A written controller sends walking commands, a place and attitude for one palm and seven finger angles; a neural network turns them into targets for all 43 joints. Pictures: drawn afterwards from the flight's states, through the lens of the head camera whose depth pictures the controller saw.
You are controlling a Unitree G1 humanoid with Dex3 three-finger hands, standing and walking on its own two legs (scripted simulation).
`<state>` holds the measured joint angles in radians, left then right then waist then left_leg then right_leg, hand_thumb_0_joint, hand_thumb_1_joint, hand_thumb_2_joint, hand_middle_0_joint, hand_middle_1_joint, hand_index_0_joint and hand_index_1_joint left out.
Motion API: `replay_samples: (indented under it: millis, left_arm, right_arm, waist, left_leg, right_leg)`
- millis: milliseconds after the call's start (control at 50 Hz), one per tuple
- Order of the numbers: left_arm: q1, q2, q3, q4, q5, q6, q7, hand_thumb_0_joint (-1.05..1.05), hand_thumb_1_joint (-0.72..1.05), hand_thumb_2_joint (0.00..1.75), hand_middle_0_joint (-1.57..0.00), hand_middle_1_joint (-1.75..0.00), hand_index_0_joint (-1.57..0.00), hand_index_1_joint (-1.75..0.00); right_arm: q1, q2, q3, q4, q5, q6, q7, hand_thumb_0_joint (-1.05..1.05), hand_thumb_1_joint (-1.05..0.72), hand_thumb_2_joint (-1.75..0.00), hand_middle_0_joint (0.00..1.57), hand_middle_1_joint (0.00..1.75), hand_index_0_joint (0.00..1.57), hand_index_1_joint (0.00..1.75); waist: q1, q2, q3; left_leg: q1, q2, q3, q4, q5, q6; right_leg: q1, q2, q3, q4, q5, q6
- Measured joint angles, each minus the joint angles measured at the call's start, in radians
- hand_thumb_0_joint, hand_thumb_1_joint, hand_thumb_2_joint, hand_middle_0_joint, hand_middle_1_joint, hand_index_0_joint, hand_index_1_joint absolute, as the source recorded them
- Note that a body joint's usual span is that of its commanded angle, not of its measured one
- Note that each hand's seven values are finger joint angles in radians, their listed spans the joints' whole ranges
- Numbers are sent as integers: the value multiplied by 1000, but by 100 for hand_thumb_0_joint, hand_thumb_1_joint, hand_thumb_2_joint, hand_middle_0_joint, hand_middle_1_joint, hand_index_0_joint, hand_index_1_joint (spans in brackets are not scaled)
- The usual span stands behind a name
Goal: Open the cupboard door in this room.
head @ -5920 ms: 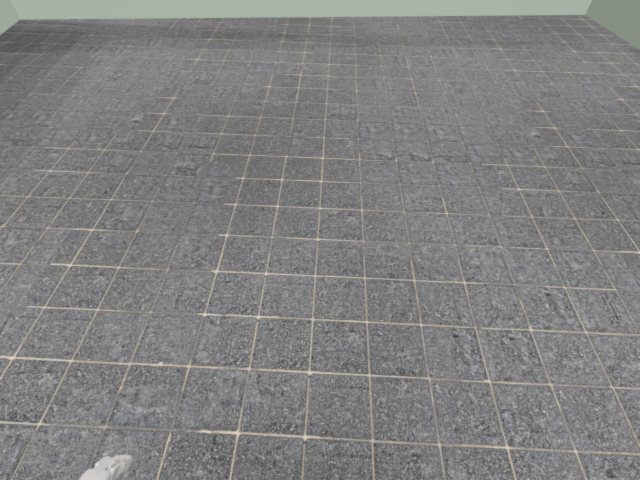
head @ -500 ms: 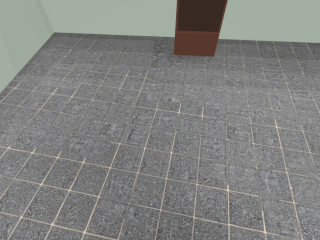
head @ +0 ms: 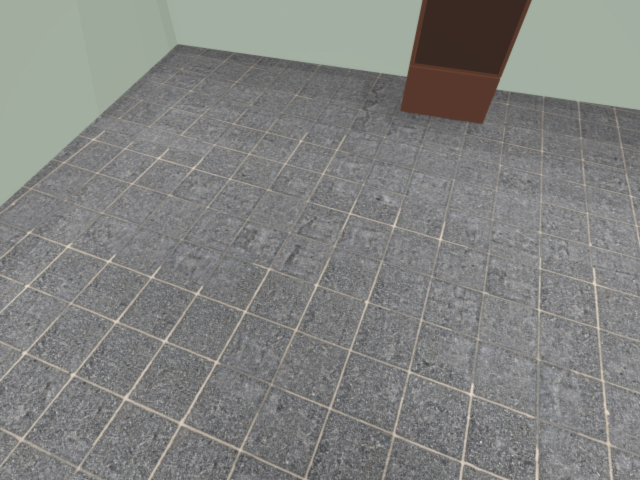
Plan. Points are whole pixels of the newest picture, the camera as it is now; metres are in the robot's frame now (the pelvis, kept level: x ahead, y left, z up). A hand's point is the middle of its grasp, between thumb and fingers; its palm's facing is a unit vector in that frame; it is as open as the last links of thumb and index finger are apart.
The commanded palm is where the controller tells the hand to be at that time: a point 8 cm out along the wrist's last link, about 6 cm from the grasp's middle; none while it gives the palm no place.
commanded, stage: turn or walk to find it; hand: left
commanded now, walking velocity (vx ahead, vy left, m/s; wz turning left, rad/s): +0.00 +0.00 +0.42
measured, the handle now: out of the picture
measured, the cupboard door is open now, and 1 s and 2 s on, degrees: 0 0 0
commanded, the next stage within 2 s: stand and wait in 0.10 s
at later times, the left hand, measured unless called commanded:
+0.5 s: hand out of the picture +0.01 +0.17 -0.16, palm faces +0.10 -0.97 -0.24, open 7.4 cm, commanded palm none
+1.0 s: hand out of the picture -0.05 +0.15 -0.17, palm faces +0.10 -0.98 -0.17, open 7.4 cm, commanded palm none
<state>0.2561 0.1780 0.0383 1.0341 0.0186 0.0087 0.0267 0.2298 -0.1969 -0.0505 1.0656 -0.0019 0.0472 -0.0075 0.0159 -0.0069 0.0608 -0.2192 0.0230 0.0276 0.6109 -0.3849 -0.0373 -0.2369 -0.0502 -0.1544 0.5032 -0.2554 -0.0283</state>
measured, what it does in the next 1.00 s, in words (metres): steps on the spot: left foot, then right foot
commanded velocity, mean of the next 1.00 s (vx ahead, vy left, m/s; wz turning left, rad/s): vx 0.00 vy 0.00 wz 0.03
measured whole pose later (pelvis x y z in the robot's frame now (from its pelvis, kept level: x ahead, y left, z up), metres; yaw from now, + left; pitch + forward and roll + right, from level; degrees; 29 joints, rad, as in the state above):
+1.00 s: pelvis -0.03 -0.01 +0.01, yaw +3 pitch -2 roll +0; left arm 0.29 0.13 0.00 1.16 0.00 0.00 0.03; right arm 0.32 -0.12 -0.01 1.17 -0.01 0.00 -0.03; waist 0.00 0.01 0.03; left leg -0.14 0.04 0.02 0.41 -0.22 -0.03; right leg -0.17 -0.01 -0.06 0.42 -0.21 -0.02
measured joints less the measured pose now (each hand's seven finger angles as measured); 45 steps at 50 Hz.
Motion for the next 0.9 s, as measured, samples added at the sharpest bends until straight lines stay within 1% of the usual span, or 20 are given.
replay_samples:
  millis: [20, 40, 60, 80, 120, 160, 220, 260, 320, 360, 380, 400, 460, 500, 520, 540, 580, 620, 760, 900]
  left_arm:
    - [3, 4, 2, 5, -4, 4, 1, 1, 91, 90, -20, -30, -20, -30]
    - [5, 13, 6, 10, -8, 11, 1, 1, 91, 90, -20, -30, -20, -30]
    - [6, 23, 9, 15, -12, 20, 2, 1, 91, 90, -20, -30, -20, -30]
    - [8, 30, 11, 19, -12, 30, 2, 1, 91, 90, -20, -30, -20, -30]
    - [9, 37, 14, 29, -9, 48, 2, 1, 91, 90, -20, -30, -20, -30]
    - [1, 40, 16, 33, -7, 54, -1, 1, 91, 90, -20, -30, -20, -30]
    - [-11, 39, 14, 30, -8, 45, -4, 1, 91, 90, -20, -30, -20, -30]
    - [-21, 36, 10, 28, -9, 42, -2, 1, 91, 90, -20, -30, -20, -30]
    - [-34, 28, 1, 26, -10, 36, 1, 1, 91, 90, -20, -30, -19, -30]
    - [-39, 22, -5, 25, -10, 27, 1, 1, 91, 90, -20, -30, -19, -30]
    - [-38, 19, -9, 26, -10, 20, 2, 1, 91, 90, -20, -30, -19, -30]
    - [-39, 12, -12, 31, -8, 11, 4, 1, 91, 90, -20, -30, -19, -30]
    - [-31, -19, -28, 44, -6, -3, 1, 1, 91, 90, -20, -30, -20, -30]
    - [-23, -30, -32, 47, -6, -6, 0, 1, 91, 90, -20, -30, -20, -30]
    - [-21, -32, -30, 49, -6, -6, 3, 1, 92, 90, -20, -30, -20, -30]
    - [-20, -31, -30, 52, -7, -7, 5, 1, 92, 90, -20, -30, -20, -30]
    - [-20, -25, -29, 64, -11, -6, 5, 1, 93, 90, -20, -30, -20, -30]
    - [-16, -22, -29, 74, -14, -4, 5, 1, 93, 90, -20, -30, -20, -30]
    - [0, -29, -34, 102, -20, -5, 2, 1, 92, 90, -20, -30, -20, -30]
    - [23, -45, -38, 118, -19, -4, 3, 1, 91, 90, -20, -30, -20, -30]
  right_arm:
    - [-1, 2, 3, -3, 1, -7, 0, 1, -91, -90, 19, 30, 20, 30]
    - [-5, 9, 4, -3, -1, -15, -1, 1, -91, -90, 19, 30, 20, 30]
    - [-9, 19, 7, -4, -4, -18, -1, 1, -91, -90, 19, 30, 20, 30]
    - [-12, 27, 10, -8, -7, -19, 0, 1, -91, -90, 19, 30, 20, 30]
    - [-15, 37, 15, -14, -11, -24, -5, 1, -91, -90, 19, 30, 20, 30]
    - [-20, 41, 20, -18, -12, -28, -12, 1, -91, -90, 19, 30, 20, 30]
    - [-32, 36, 21, -20, -12, -34, -21, 1, -92, -90, 20, 30, 20, 30]
    - [-38, 31, 21, -22, -12, -39, -22, 1, -92, -90, 20, 30, 20, 30]
    - [-45, 27, 20, -21, -14, -42, -20, 1, -92, -90, 20, 30, 20, 30]
    - [-44, 25, 20, -18, -13, -42, -19, 1, -92, -90, 20, 30, 20, 30]
    - [-41, 26, 20, -15, -11, -43, -18, 1, -92, -90, 20, 30, 20, 30]
    - [-40, 23, 19, -10, -7, -43, -17, 1, -92, -90, 20, 30, 20, 30]
    - [-23, 8, 14, 4, -1, -33, -16, 1, -92, -90, 20, 30, 20, 30]
    - [-5, 6, 15, 14, -5, -24, -14, 1, -92, -90, 20, 30, 20, 30]
    - [3, 6, 16, 20, -7, -24, -14, 1, -92, -90, 20, 30, 20, 30]
    - [10, 6, 18, 27, -8, -25, -14, 1, -92, -90, 20, 30, 20, 30]
    - [22, 14, 22, 47, -8, -30, -17, 1, -92, -90, 19, 30, 20, 30]
    - [36, 22, 26, 62, -8, -35, -18, 1, -92, -90, 19, 30, 20, 30]
    - [73, 42, 37, 95, -6, -43, -23, 1, -91, -90, 19, 30, 20, 30]
    - [90, 62, 41, 104, -5, -45, -24, 1, -91, -90, 19, 30, 20, 30]
  waist:
    - [-1, -1, 0]
    - [-2, -14, 1]
    - [2, -34, 2]
    - [7, -44, 0]
    - [7, -43, -10]
    - [4, -32, -15]
    - [5, -18, -17]
    - [3, -12, -17]
    - [-3, -2, -19]
    - [-6, 1, -23]
    - [-6, 0, -27]
    - [-5, 8, -28]
    - [-21, 52, -39]
    - [-24, 55, -51]
    - [-24, 55, -53]
    - [-24, 55, -53]
    - [-22, 39, -47]
    - [-19, 27, -44]
    - [-19, 16, -25]
    - [-18, 17, -23]
  left_leg:
    - [27, 0, 4, -70, 57, 5]
    - [38, -9, 7, -100, 69, 33]
    - [37, -23, 9, -97, 70, 49]
    - [37, -30, 11, -96, 69, 58]
    - [43, -32, 5, -116, 79, 65]
    - [50, -34, -8, -145, 100, 68]
    - [59, -40, -17, -179, 127, 71]
    - [62, -45, -19, -191, 137, 70]
    - [60, -50, -20, -188, 140, 64]
    - [51, -53, -17, -170, 132, 56]
    - [44, -57, -14, -152, 123, 50]
    - [35, -54, -13, -128, 111, 43]
    - [33, -28, -28, -103, 82, 32]
    - [32, -14, -26, -97, 67, 31]
    - [36, -6, -27, -103, 82, 32]
    - [42, 3, -30, -118, 108, 29]
    - [54, 5, -29, -138, 119, 8]
    - [64, 8, -26, -157, 123, -1]
    - [79, 19, -19, -194, 148, -3]
    - [82, 21, -11, -204, 158, 1]
  right_leg:
    - [-10, -3, -11, 22, -10, 7]
    - [-22, -16, -16, 52, -24, 16]
    - [-38, -28, -4, 94, -68, 32]
    - [-58, -27, 16, 152, -131, 43]
    - [-100, -20, 49, 283, -197, 59]
    - [-130, -15, 75, 379, -200, 68]
    - [-141, -18, 106, 416, -186, 81]
    - [-126, -21, 117, 381, -185, 86]
    - [-80, -20, 121, 266, -178, 88]
    - [-33, -17, 117, 152, -123, 87]
    - [-1, -17, 115, 76, -66, 85]
    - [17, -12, 113, 35, -24, 71]
    - [33, 11, 89, 31, -34, 24]
    - [39, 16, 79, 20, -39, 12]
    - [41, 21, 75, 15, -37, 9]
    - [41, 27, 71, 13, -35, 8]
    - [46, 27, 71, 8, -31, 6]
    - [53, 31, 74, -9, -21, 6]
    - [71, 44, 79, -61, 16, 3]
    - [75, 46, 87, -80, 35, 5]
